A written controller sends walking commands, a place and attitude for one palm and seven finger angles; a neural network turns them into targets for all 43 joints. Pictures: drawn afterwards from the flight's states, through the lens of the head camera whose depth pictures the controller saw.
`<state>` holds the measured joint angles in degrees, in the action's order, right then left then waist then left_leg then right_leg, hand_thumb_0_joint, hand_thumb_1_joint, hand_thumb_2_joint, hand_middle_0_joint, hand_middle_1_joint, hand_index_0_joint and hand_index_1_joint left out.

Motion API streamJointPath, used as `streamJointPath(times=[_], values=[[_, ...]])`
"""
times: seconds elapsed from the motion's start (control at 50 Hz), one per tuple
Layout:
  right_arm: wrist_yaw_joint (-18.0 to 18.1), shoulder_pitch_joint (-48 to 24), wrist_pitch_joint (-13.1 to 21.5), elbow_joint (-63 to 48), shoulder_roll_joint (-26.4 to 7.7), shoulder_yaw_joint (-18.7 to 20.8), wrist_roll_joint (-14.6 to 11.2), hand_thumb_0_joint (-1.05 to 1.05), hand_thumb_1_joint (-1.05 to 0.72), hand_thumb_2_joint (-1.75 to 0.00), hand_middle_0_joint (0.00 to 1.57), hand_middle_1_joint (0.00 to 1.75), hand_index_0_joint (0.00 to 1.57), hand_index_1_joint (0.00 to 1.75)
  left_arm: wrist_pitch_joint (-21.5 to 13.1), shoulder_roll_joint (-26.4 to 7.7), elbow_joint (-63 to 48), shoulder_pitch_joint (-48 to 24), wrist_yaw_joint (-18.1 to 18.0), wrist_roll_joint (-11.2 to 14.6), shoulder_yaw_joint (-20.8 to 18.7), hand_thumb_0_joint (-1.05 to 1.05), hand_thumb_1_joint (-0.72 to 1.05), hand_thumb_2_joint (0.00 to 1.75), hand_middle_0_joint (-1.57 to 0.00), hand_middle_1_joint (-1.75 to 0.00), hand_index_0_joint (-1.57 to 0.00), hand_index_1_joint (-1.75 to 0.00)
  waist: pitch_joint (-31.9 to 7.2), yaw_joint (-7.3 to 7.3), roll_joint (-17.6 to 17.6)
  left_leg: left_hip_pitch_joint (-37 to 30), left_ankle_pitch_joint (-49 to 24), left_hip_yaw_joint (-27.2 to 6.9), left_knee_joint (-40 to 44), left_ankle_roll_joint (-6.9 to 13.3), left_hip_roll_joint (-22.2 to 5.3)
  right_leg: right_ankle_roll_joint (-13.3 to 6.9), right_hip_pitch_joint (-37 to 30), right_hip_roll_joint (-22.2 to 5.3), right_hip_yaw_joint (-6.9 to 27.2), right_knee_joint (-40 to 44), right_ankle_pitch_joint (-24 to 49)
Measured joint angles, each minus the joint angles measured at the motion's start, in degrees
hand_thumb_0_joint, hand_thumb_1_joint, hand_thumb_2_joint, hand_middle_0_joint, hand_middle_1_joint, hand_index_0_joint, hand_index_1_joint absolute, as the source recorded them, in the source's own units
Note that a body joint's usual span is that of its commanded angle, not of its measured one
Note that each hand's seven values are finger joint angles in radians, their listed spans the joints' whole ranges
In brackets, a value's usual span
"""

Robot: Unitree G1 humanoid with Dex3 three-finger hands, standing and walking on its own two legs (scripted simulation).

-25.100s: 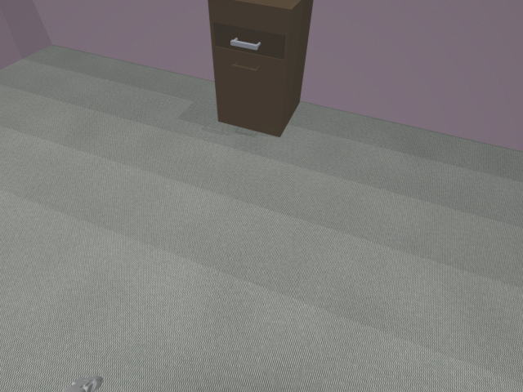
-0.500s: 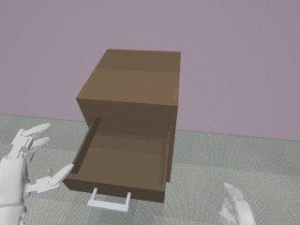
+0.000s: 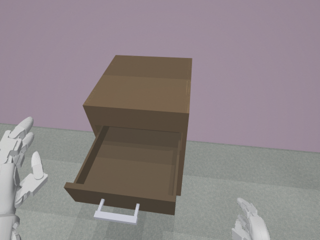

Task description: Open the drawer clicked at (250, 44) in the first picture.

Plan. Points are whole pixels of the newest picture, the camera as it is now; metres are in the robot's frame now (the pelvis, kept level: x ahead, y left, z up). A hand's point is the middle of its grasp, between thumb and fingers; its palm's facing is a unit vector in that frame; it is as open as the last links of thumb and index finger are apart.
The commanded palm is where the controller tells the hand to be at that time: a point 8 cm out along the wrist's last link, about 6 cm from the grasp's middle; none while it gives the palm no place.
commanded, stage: step back with the hand held close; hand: left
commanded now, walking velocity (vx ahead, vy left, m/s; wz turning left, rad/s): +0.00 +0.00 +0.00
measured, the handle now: (117, 211) +0.26 +0.19 -0.21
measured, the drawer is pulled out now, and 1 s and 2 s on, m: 0.30 0.30 0.30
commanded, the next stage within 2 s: stop stepping back and stand still in 1.70 s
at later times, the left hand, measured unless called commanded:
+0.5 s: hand (30, 191) +0.15 +0.25 +0.15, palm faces +0.34 -0.79 -0.50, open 7.4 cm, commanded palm +0.09 +0.29 +0.17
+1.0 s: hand (18, 212) +0.12 +0.25 +0.16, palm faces +0.38 -0.79 -0.49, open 7.4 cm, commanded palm +0.04 +0.29 +0.17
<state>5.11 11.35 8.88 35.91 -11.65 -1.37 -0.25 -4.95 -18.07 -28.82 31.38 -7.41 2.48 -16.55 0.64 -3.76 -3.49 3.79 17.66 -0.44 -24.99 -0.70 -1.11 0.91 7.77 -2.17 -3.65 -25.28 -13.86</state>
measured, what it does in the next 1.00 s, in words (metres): shifts its weight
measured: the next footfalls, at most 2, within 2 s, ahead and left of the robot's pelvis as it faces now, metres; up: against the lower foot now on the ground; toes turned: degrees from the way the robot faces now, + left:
right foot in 1.50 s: -0.21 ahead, -0.17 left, +0.00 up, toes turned +6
left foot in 1.78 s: -0.18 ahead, +0.07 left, +0.00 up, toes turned +3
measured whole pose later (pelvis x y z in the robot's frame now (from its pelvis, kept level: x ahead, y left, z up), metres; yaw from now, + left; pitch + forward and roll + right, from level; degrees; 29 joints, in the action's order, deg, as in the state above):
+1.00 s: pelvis -0.08 +0.00 -0.01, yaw +2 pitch +2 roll +0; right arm 4.5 10.0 5.1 33.0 -10.5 0.3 -0.8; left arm -13.9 -24.2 -36.4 35.6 -9.3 1.7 -23.8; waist 2.8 0.2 2.3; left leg 22.9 14.1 -2.1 -34.5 -0.2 0.3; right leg 1.0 24.7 -2.8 -3.2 -31.8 -9.4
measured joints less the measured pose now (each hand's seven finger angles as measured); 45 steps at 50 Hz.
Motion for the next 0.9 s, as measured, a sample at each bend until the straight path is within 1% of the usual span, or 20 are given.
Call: streamJointPath(times=[0.04, 0.06, 0.12, 0.16, 0.22, 0.3, 0.42, 0.62, 0.76, 0.9], values=[[0.1, 0.0, 0.0, 0.2, -0.1, 0.1, -0.1, 0.01, -0.91, -0.90, 0.21, 0.30, 0.20, 0.30, -0.1, 0.0, 0.3, -0.3, -0.1, 0.0, -0.2, 0.01, 0.88, 0.89, -0.21, -0.31, -0.21, -0.31, 0.1, 0.02, 0.0, 0.0, -0.1, 0.0, 0.0, 0.0, -0.1, 0.0, -0.1, 0.1, 0.0, 0.1, 0.1], [0.1, 0.0, -0.4, -0.2, -0.2, 0.0, -0.2, 0.01, -0.91, -0.90, 0.21, 0.30, 0.20, 0.30, -0.4, 0.0, 0.3, -0.6, 0.0, 0.2, -0.7, 0.01, 0.88, 0.89, -0.21, -0.31, -0.21, -0.31, 0.1, 0.27, -0.1, 0.5, -0.1, -0.2, -0.3, 0.0, -0.2, 0.0, 0.2, 0.2, -0.2, 0.2, 0.3], [-0.3, -0.8, -2.4, -1.3, -0.5, -0.3, -0.3, 0.01, -0.91, -0.90, 0.21, 0.30, 0.20, 0.30, -2.7, -0.4, 0.2, -0.9, 0.1, 0.0, -2.9, 0.01, 0.88, 0.89, -0.21, -0.30, -0.21, -0.30, 0.5, 1.59, 0.3, 3.4, -0.3, -0.8, -1.5, 0.0, -0.3, -0.1, 2.1, 0.3, -0.8, 0.7, 1.1], [-0.5, -1.6, -3.5, -1.9, -0.7, -0.2, -0.1, 0.01, -0.91, -0.90, 0.21, 0.30, 0.20, 0.30, -4.0, -0.7, -0.7, 0.0, 0.0, -0.1, -3.8, 0.01, 0.89, 0.90, -0.21, -0.30, -0.21, -0.30, 1.0, 2.33, 0.6, 5.2, -0.7, -0.8, -1.7, 0.0, -0.3, -0.1, 3.7, 0.3, -0.8, 0.8, 1.8], [-0.6, -2.2, -4.9, -2.7, -1.1, 0.5, 0.0, 0.01, -0.91, -0.90, 0.21, 0.30, 0.20, 0.30, -5.1, -1.4, -2.6, 2.5, 0.2, -0.1, -3.8, 0.01, 0.89, 0.90, -0.20, -0.30, -0.21, -0.30, 1.7, 3.20, 1.1, 7.3, -1.4, -0.7, -1.7, 0.3, 0.2, 0.2, 5.9, -0.2, -0.6, 0.5, 2.3], [-0.4, -2.5, -6.4, -3.1, -1.2, 1.6, -0.2, 0.01, -0.91, -0.90, 0.21, 0.30, 0.20, 0.30, -5.9, -3.1, -4.5, 5.8, 0.6, 0.0, -3.6, 0.01, 0.89, 0.90, -0.21, -0.30, -0.21, -0.30, 2.1, 3.75, 1.7, 9.1, -1.8, -0.6, -2.1, 0.6, 0.9, 0.5, 7.9, -0.9, -0.4, -0.3, 2.5], [0.0, -3.0, -7.3, -3.2, -0.6, 2.3, -0.5, 0.01, -0.91, -0.90, 0.20, 0.30, 0.20, 0.30, -5.9, -4.8, -5.3, 6.8, 0.1, 0.3, -4.6, 0.01, 0.89, 0.90, -0.21, -0.30, -0.21, -0.30, 2.1, 3.59, 2.4, 11.0, -2.0, -0.7, -3.4, 0.9, 1.4, 0.8, 9.6, -1.4, -0.4, -1.3, 2.8], [-0.4, -3.7, -6.1, -3.8, 0.9, 1.2, -0.3, 0.01, -0.91, -0.90, 0.21, 0.30, 0.20, 0.30, -6.6, -4.0, -6.7, 4.9, -1.0, 0.2, -4.7, 0.01, 0.89, 0.90, -0.21, -0.30, -0.21, -0.30, 1.6, 2.82, 4.0, 14.3, -2.9, -0.9, -5.7, 0.9, 1.4, 0.5, 12.5, -1.5, -0.6, -2.8, 4.0], [-0.7, -3.0, -5.1, -3.8, 1.0, 1.0, -0.2, 0.01, -0.91, -0.90, 0.21, 0.30, 0.20, 0.30, -7.8, -4.1, -7.6, 4.8, -1.5, -0.1, -4.9, 0.01, 0.89, 0.90, -0.21, -0.30, -0.21, -0.30, 1.3, 2.79, 4.5, 16.6, -3.3, -1.3, -7.3, 0.6, 0.9, 0.2, 13.9, -0.9, -1.0, -2.8, 5.2], [-0.5, -1.6, -4.6, -3.0, 0.5, 1.5, -0.3, 0.01, -0.91, -0.90, 0.21, 0.30, 0.20, 0.30, -8.3, -4.7, -7.8, 4.7, -2.2, -0.3, -5.5, 0.01, 0.89, 0.90, -0.21, -0.30, -0.21, -0.30, 1.4, 3.31, 5.1, 17.9, -3.7, -1.2, -7.9, 0.7, 0.9, 0.3, 15.1, -0.9, -0.7, -3.0, 5.8]])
